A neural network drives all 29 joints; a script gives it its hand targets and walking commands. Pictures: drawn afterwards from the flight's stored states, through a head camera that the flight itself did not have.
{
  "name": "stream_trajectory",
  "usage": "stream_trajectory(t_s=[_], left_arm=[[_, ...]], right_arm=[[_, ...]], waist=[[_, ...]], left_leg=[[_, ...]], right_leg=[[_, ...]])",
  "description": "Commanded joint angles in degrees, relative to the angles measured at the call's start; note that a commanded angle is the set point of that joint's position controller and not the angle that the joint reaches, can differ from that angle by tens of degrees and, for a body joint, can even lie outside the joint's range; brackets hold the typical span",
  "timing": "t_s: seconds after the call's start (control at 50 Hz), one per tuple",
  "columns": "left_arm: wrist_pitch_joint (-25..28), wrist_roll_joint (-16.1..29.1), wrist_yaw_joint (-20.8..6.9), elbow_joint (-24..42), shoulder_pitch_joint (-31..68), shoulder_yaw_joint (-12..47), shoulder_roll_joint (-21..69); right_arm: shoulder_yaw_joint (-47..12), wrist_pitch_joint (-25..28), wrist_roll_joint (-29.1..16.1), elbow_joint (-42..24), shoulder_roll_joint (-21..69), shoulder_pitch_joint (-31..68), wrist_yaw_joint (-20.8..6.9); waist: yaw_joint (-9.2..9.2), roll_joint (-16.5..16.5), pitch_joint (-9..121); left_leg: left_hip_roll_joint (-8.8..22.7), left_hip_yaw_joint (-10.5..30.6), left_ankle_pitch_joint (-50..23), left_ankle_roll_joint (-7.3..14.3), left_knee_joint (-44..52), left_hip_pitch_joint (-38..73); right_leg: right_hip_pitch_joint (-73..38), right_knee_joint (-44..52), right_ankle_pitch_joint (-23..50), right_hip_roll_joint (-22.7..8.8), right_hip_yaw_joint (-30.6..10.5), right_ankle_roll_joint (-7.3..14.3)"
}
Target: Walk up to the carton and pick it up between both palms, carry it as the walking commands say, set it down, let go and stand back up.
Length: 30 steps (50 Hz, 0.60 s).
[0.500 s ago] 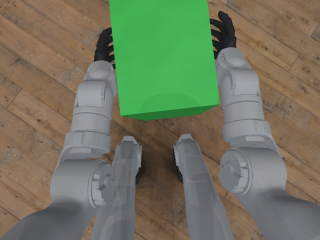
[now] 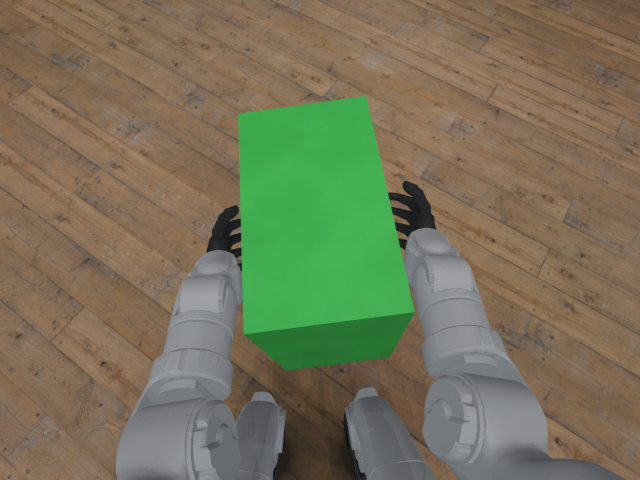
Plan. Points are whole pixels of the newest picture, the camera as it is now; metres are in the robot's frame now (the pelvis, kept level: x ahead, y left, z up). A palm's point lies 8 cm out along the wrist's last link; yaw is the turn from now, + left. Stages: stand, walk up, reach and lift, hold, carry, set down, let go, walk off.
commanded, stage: reach and lift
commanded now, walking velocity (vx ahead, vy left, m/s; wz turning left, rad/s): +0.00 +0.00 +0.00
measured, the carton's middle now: (321, 248) +0.43 -0.01 -0.08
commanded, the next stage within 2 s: none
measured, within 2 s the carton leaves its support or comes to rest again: neither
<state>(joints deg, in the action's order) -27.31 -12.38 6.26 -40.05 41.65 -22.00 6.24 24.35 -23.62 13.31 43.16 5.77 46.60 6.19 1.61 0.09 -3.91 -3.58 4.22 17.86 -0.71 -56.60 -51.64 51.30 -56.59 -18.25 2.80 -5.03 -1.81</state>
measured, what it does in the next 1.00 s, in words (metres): rises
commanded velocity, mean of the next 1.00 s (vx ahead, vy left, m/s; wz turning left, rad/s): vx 0.00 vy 0.00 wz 0.00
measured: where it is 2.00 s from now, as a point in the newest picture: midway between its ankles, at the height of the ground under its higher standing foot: (315, 466)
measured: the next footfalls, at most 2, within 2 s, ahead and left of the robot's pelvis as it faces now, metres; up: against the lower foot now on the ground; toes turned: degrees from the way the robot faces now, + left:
none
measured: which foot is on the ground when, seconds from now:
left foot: down 0.00-1.00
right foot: down 0.00-1.00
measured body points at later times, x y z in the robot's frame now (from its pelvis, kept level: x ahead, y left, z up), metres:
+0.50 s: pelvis +0.06 +0.01 +0.05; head +0.11 +0.01 +0.50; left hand +0.39 +0.12 +0.02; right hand +0.40 -0.14 +0.04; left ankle +0.10 +0.12 -0.67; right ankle +0.09 -0.13 -0.67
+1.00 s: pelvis +0.05 +0.00 +0.07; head +0.02 +0.00 +0.52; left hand +0.37 +0.12 +0.09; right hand +0.37 -0.15 +0.11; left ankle +0.10 +0.12 -0.67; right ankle +0.09 -0.13 -0.67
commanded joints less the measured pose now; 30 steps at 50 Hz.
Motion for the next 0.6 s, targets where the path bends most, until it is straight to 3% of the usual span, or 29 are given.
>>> stream_trajectory(t_s=[0.0, 0.04, 0.06, 0.08, 0.1, 0.12, 0.14, 0.16, 0.18, 0.2, 0.22, 0.24, 0.26, 0.28, 0.3, 0.32, 0.34, 0.36, 0.4, 0.42, 0.44, 0.46, 0.48, 0.5, 0.52, 0.54, 0.56, 0.58], left_arm=[[7.29, 8.21, -14.04, 11.61, 47.26, 31.84, 67.56], [7.22, 9.08, -14.26, 11.95, 46.67, 32.73, 67.30], [6.28, 6.35, -14.19, 7.90, 42.94, 29.50, 65.84], [6.35, 6.83, -14.35, 8.18, 42.98, 31.33, 67.51], [6.27, 5.52, -14.29, 10.44, 43.39, 30.52, 63.75], [5.77, 7.02, -14.56, 7.40, 39.56, 32.70, 67.04], [5.11, 6.23, -14.64, 7.05, 37.79, 31.62, 66.58], [5.76, 6.76, -14.72, 9.97, 35.70, 33.89, 67.57], [6.04, 7.81, -13.71, 10.98, 35.40, 35.23, 68.95], [5.60, 7.80, -13.60, 10.20, 29.90, 35.43, 69.57], [5.50, 8.75, -13.76, 12.18, 28.78, 37.53, 70.79], [5.07, 7.76, -13.81, 10.07, 27.94, 34.65, 69.19], [5.47, 10.30, -13.55, 12.39, 30.70, 37.00, 68.66], [6.16, 10.83, -13.19, 16.68, 30.48, 39.20, 68.93], [5.95, 13.35, -13.08, 19.25, 29.44, 42.73, 70.38], [5.31, 12.35, -13.42, 18.51, 31.33, 41.20, 68.26], [4.65, 10.95, -13.58, 16.92, 27.54, 40.58, 67.70], [4.70, 12.44, -13.82, 19.35, 29.03, 42.94, 67.12], [3.88, 11.93, -13.82, 17.84, 25.54, 42.19, 68.05], [4.09, 13.89, -13.52, 22.37, 26.29, 44.77, 68.61], [3.11, 14.13, -13.73, 22.32, 26.23, 44.51, 67.63], [2.49, 12.81, -13.62, 20.10, 21.85, 43.95, 68.02], [2.39, 12.69, -13.52, 21.68, 23.53, 44.25, 66.59], [2.63, 14.95, -13.87, 26.45, 25.53, 46.96, 67.51], [1.86, 15.68, -13.84, 26.44, 23.59, 48.30, 68.35], [1.52, 16.26, -13.75, 28.15, 23.67, 48.41, 66.70], [1.01, 15.47, -14.05, 25.24, 22.07, 46.85, 67.02], [-0.02, 13.56, -14.06, 23.06, 19.12, 44.69, 67.82]], right_arm=[[-32.82, 3.01, -9.65, -2.83, 68.69, 34.65, -17.51], [-33.44, 2.22, -9.56, -2.12, 70.69, 31.69, -17.26], [-30.33, 1.24, -7.07, 2.01, 70.47, 28.33, -16.96], [-31.59, 2.22, -7.12, -2.07, 70.80, 29.78, -16.86], [-28.60, 0.88, -5.69, 5.16, 71.30, 23.25, -17.03], [-31.07, 1.56, -7.16, -1.01, 70.70, 24.17, -16.76], [-29.43, 1.00, -6.03, 0.61, 69.68, 21.55, -16.71], [-30.29, 1.20, -6.96, -1.26, 70.40, 19.31, -17.29], [-32.61, 2.13, -9.56, -5.83, 69.78, 22.16, -17.57], [-31.71, 1.12, -7.73, -3.09, 68.76, 14.93, -17.80], [-34.32, 1.32, -9.23, -6.64, 67.94, 15.38, -17.79], [-32.04, 1.02, -8.26, -5.36, 66.59, 16.03, -17.74], [-35.03, 1.06, -9.43, -8.87, 66.27, 19.25, -17.71], [-36.84, 0.80, -10.18, -8.30, 68.04, 16.26, -18.11], [-41.31, 0.47, -12.25, -11.91, 69.38, 14.44, -17.94], [-38.14, -0.26, -10.67, -7.51, 67.26, 13.97, -17.83], [-40.69, -0.52, -11.05, -11.09, 67.59, 14.77, -17.62], [-39.70, -0.52, -10.76, -11.51, 67.92, 13.58, -17.50], [-41.96, -0.51, -12.69, -15.27, 67.49, 14.78, -17.44], [-45.13, -0.84, -14.57, -19.69, 68.91, 15.10, -17.55], [-42.86, -2.23, -13.73, -16.90, 67.22, 11.80, -17.57], [-42.36, -2.64, -12.90, -15.93, 68.18, 9.61, -17.57], [-42.90, -3.05, -13.21, -15.97, 67.94, 10.10, -17.62], [-43.22, -3.11, -12.46, -16.56, 67.60, 6.12, -17.65], [-45.13, -3.65, -13.28, -19.22, 66.83, 5.49, -17.63], [-46.31, -4.70, -14.72, -20.16, 68.20, 5.97, -17.52], [-44.88, -4.53, -13.60, -20.10, 65.39, 7.00, -17.70], [-46.12, -5.24, -13.99, -22.94, 67.20, 8.36, -17.57]], waist=[[-0.76, -0.33, 51.82], [-0.12, 1.99, 49.96], [-0.62, 1.44, 45.18], [0.30, 0.71, 46.62], [-0.23, 0.90, 42.86], [0.90, 1.50, 45.38], [1.43, 0.22, 42.52], [0.42, -2.32, 45.32], [0.05, -2.72, 46.87], [1.61, -2.05, 45.49], [0.76, -3.91, 46.54], [0.47, -2.74, 42.84], [0.94, 0.43, 40.70], [0.36, -0.95, 41.96], [0.54, 0.39, 46.88], [0.79, -1.02, 43.27], [-0.96, 0.02, 44.41], [1.08, 0.23, 43.71], [-0.61, -2.15, 42.83], [-1.24, -1.23, 45.12], [-0.21, -2.85, 42.80], [-0.88, -2.48, 42.31], [-0.82, -2.48, 42.98], [0.84, -2.89, 43.02], [0.83, -3.67, 42.42], [0.26, -1.85, 42.39], [0.32, -2.14, 40.93], [-1.12, -1.26, 38.01]], left_leg=[[-2.73, -1.61, -5.91, -0.43, 10.24, 24.11], [-2.97, -1.50, -5.21, 0.04, 11.94, 26.26], [-3.13, -1.86, -2.60, 0.28, 13.55, 22.95], [-3.45, -1.51, -0.13, -0.07, 14.76, 26.00], [-2.73, -1.31, -0.95, 0.20, 14.88, 25.25], [-3.08, -1.28, -6.06, -0.03, 14.73, 28.68], [-2.82, -1.06, -7.24, -0.15, 15.62, 27.37], [-2.92, -0.56, -12.16, -0.25, 16.60, 29.90], [-2.64, -0.52, -14.58, -0.82, 16.50, 33.16], [-2.59, -0.35, -19.27, -1.17, 16.84, 35.27], [-2.65, -0.19, -23.17, -1.51, 17.03, 37.73], [-2.73, 0.53, -19.34, -1.24, 18.33, 35.15], [-1.87, 0.85, -17.53, -0.94, 19.41, 35.14], [-2.13, 0.68, -22.15, -1.14, 19.16, 36.66], [-2.34, 1.20, -26.91, -1.58, 19.23, 42.15], [-2.28, 0.78, -18.93, -1.46, 20.18, 38.38], [-2.50, 0.89, -18.65, -1.18, 21.04, 39.09], [-2.46, 1.24, -19.58, -1.18, 21.35, 40.38], [-2.31, 1.25, -20.79, -1.16, 21.89, 40.15], [-2.37, 1.55, -23.46, -0.93, 22.20, 42.57], [-2.11, 1.65, -25.60, -1.09, 21.98, 43.28], [-2.12, 1.75, -27.63, -1.42, 22.67, 44.80], [-1.93, 1.73, -24.17, -1.30, 23.73, 44.86], [-1.84, 1.70, -27.93, -1.89, 23.10, 44.80], [-1.75, 1.85, -30.24, -2.21, 24.13, 46.19], [-1.50, 2.13, -29.94, -1.38, 24.56, 47.47], [-1.58, 2.66, -31.07, -1.96, 24.84, 47.52], [-1.73, 1.95, -24.93, -1.30, 25.91, 46.03]], right_leg=[[-24.08, 10.13, 6.76, 3.48, 1.48, 2.08], [-26.24, 11.97, 6.73, 3.80, 2.23, 1.13], [-26.36, 13.40, 4.63, 3.29, 1.67, 1.38], [-28.32, 14.65, 3.12, 3.38, 1.54, 1.61], [-25.53, 14.71, 3.28, 3.39, 1.10, 1.39], [-28.70, 14.94, 8.12, 3.65, 1.59, 1.22], [-27.18, 15.15, 9.46, 3.57, 2.08, 1.62], [-29.21, 15.91, 13.85, 3.79, 1.26, 1.91], [-31.22, 15.10, 15.92, 3.97, 1.00, 1.86], [-30.40, 16.61, 19.09, 4.45, 1.54, 2.10], [-32.00, 16.80, 22.26, 4.23, 1.34, 2.10], [-31.32, 18.20, 18.92, 4.05, 0.80, 2.27], [-34.68, 18.30, 18.73, 3.81, 0.95, 2.01], [-33.38, 17.99, 22.37, 3.98, 0.78, 1.87], [-37.41, 18.83, 25.81, 4.30, 0.67, 1.80], [-36.70, 19.20, 20.03, 3.95, 0.96, 1.97], [-38.33, 20.20, 19.85, 3.71, 0.78, 1.48], [-39.37, 20.94, 21.35, 3.92, 0.29, 1.56], [-40.26, 20.42, 22.21, 3.58, 0.74, 1.38], [-42.62, 21.05, 24.90, 3.86, 0.30, 1.45], [-40.10, 21.41, 24.99, 3.88, 0.03, 1.73], [-40.63, 22.24, 26.36, 4.23, 0.53, 1.59], [-41.84, 22.51, 24.34, 4.14, 0.48, 1.40], [-41.74, 22.12, 26.82, 4.39, 0.77, 1.80], [-44.13, 23.03, 29.14, 4.22, 0.44, 1.94], [-44.17, 23.65, 29.38, 3.78, 0.31, 1.36], [-42.33, 24.26, 26.74, 4.44, 0.82, 1.56], [-45.02, 24.87, 24.69, 3.93, 1.12, 1.28]])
